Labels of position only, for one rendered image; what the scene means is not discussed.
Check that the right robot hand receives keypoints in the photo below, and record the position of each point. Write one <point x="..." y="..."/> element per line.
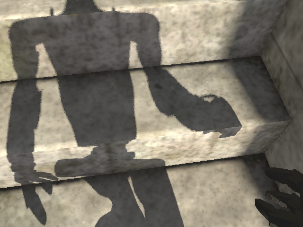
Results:
<point x="293" y="216"/>

